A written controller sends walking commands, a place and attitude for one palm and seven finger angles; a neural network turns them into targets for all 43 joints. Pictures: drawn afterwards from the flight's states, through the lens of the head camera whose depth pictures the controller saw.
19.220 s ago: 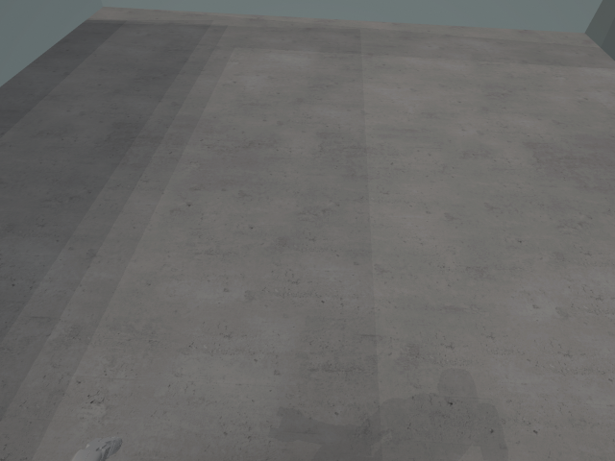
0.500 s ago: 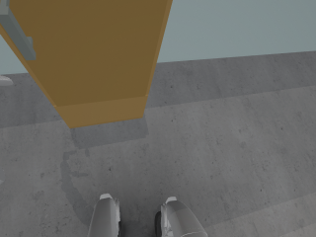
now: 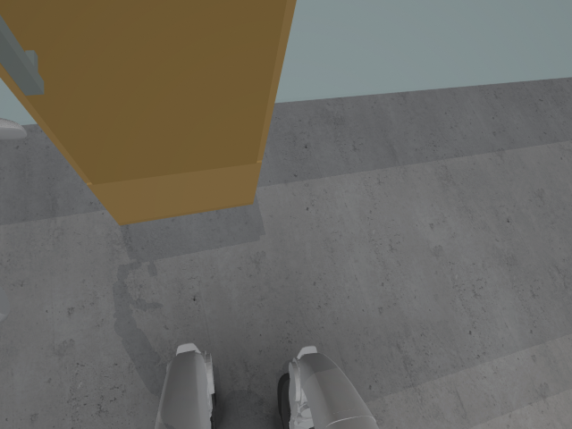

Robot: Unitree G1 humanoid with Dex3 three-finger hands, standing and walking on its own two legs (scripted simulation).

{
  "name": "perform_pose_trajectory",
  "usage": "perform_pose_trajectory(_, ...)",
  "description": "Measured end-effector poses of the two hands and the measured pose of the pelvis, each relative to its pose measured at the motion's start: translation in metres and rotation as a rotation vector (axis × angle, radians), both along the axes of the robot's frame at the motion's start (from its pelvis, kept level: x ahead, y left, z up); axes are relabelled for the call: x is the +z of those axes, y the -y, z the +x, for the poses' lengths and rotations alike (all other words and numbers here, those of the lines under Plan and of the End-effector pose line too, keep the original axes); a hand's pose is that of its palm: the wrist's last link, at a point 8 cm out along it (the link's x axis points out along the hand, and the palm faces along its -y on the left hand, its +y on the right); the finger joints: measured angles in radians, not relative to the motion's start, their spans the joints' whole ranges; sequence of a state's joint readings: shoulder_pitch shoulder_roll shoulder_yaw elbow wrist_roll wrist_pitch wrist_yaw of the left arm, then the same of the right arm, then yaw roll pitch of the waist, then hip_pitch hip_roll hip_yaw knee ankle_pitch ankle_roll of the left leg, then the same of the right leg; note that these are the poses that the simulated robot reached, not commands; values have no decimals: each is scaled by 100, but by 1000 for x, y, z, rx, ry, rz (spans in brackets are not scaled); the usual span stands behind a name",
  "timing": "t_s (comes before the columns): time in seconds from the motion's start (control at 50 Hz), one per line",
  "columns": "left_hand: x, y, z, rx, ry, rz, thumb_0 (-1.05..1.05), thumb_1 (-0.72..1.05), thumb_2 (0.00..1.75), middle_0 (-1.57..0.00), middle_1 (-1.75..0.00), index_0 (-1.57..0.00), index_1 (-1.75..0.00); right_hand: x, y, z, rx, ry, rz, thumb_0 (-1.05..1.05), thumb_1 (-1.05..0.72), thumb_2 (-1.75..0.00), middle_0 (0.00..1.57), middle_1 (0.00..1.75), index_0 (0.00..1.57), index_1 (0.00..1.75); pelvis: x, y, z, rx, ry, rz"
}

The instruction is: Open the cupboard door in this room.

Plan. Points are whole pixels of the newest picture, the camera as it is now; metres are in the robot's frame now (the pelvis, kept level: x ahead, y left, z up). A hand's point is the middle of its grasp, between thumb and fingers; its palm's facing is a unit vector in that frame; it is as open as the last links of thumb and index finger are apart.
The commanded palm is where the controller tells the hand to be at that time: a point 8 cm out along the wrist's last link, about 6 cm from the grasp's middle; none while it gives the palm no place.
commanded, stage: slide the fingers in behind the handle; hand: left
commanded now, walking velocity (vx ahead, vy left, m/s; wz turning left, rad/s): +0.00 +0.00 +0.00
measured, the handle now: (7, 35) +0.58 +0.30 +0.08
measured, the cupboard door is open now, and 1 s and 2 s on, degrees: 0 0 0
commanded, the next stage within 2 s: close the thumb around the handle in 1.32 s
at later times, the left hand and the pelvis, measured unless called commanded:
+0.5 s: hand (0, 77) +0.52 +0.30 +0.08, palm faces +0.17 -0.98 -0.01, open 14.0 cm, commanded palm +0.50 +0.32 +0.07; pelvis +0.01 +0.00 +0.01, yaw +0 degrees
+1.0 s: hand (34, 73) +0.53 +0.27 +0.07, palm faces +0.17 -0.98 -0.01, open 14.0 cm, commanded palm +0.51 +0.30 +0.07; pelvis +0.01 +0.00 +0.01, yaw +1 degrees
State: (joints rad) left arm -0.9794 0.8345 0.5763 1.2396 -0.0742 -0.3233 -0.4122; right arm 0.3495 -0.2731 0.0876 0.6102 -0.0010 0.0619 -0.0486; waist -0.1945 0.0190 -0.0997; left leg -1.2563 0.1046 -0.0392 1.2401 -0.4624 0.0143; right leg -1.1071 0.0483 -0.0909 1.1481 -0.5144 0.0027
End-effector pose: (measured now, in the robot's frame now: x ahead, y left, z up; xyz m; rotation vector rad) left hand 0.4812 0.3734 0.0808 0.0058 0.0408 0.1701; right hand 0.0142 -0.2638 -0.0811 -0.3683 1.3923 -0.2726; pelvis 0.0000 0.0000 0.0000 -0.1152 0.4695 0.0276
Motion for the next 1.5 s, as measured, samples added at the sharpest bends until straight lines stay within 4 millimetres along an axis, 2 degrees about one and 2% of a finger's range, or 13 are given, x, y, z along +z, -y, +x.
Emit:
perform_pose_trajectory(0.26, 1, 13, 6, 8, -1, 10, -1, -50, 30, -30, -120, -30, -120, 2, -4, -11, -30, -30, 23, 0, -91, -90, 20, 30, 21, 30, 4, -1, 5, -6, 4, 8)
perform_pose_trajectory(0.7, -5, 36, 10, 2, 5, -3, -1, -50, 30, -30, -120, -30, -120, 4, -3, 8, -14, -3, 32, 0, -91, -90, 20, 30, 20, 30, 9, -1, 12, 1, 14, 14)
perform_pose_trajectory(0.98, -5, 55, 20, 5, 7, 1, -1, -50, 30, -30, -121, -30, -120, 1, -4, 5, -22, -2, 45, 0, -91, -90, 20, 30, 21, 30, 8, 1, 13, 1, 12, 20)
perform_pose_trajectory(1.24, -5, 55, 20, 14, 1, 5, -1, -50, 30, -31, -120, -30, -120, 0, 0, -6, -41, -34, 47, 0, -91, -90, 20, 30, 20, 30, 7, 4, 13, -4, 9, 23)
perform_pose_trajectory(1.5, -5, 53, 17, 13, 7, 1, -1, -49, 30, -31, -121, -30, -120, 2, 2, 0, -32, -16, 37, 0, -91, -90, 20, 30, 20, 30, 8, 4, 13, -2, 12, 22)
